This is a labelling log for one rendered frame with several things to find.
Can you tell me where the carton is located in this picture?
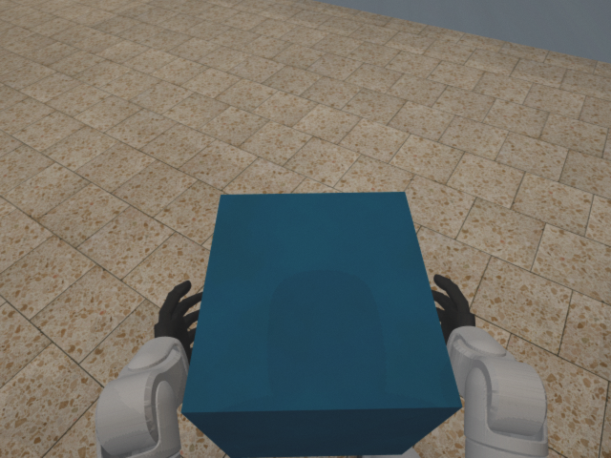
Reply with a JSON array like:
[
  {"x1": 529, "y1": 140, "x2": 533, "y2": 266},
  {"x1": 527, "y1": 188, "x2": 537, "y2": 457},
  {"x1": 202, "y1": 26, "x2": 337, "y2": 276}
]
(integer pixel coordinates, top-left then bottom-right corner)
[{"x1": 181, "y1": 192, "x2": 462, "y2": 458}]

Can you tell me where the robot right forearm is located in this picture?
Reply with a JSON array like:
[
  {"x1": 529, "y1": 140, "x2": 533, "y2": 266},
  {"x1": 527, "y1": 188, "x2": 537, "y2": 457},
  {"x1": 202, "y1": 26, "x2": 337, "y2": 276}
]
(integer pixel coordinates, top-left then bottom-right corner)
[{"x1": 447, "y1": 326, "x2": 549, "y2": 458}]

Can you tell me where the robot left forearm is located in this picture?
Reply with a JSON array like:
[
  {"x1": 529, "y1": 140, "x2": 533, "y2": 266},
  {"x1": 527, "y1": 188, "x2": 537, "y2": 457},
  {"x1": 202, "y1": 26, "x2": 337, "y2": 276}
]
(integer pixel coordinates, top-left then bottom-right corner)
[{"x1": 95, "y1": 337, "x2": 189, "y2": 458}]

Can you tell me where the robot right hand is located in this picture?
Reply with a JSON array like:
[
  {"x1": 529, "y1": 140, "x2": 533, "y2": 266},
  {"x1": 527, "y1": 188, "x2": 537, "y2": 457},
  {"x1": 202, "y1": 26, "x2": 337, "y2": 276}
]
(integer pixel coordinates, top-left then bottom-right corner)
[{"x1": 432, "y1": 274, "x2": 475, "y2": 346}]

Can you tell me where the robot left hand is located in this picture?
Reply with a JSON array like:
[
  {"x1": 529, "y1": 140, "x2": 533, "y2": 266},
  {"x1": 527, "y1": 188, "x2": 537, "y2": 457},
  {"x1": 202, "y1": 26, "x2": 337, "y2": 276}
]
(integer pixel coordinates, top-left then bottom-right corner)
[{"x1": 154, "y1": 281, "x2": 202, "y2": 365}]

